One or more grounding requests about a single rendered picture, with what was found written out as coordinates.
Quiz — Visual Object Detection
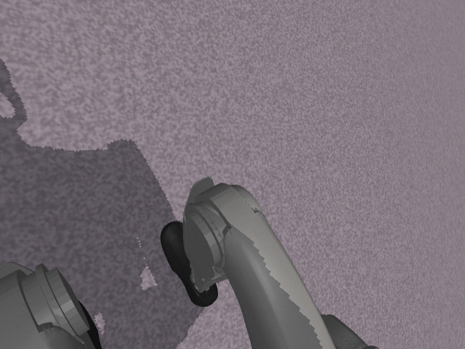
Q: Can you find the right robot foot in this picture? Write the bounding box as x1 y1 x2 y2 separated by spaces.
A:
161 221 218 307

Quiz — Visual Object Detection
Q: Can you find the right robot hand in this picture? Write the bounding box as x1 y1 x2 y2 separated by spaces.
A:
319 311 368 349

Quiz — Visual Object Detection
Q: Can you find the left robot foot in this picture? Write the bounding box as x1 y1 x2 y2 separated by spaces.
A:
78 301 102 349

